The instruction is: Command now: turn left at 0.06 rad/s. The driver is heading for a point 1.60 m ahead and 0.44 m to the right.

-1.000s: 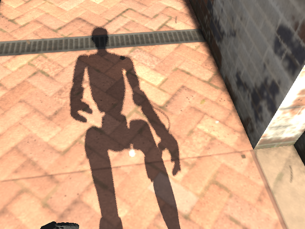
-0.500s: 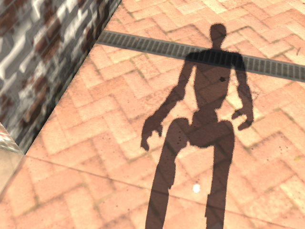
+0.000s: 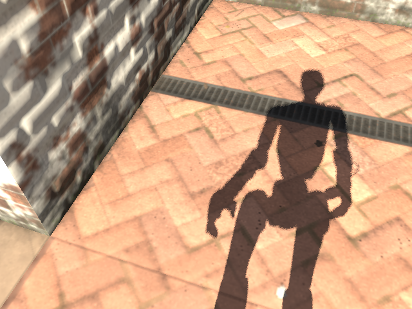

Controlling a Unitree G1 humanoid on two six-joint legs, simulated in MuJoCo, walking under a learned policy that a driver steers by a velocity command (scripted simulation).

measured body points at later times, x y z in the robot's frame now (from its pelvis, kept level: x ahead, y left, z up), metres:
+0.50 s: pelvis +0.06 +0.01 +0.00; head +0.06 +0.03 +0.45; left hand +0.04 +0.27 -0.16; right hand +0.10 -0.25 -0.13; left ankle +0.08 +0.10 -0.74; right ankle -0.02 -0.11 -0.74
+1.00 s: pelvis +0.31 +0.00 -0.02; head +0.34 +0.00 +0.43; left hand +0.50 +0.23 -0.13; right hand +0.21 -0.23 -0.17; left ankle +0.09 +0.10 -0.71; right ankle +0.43 -0.06 -0.74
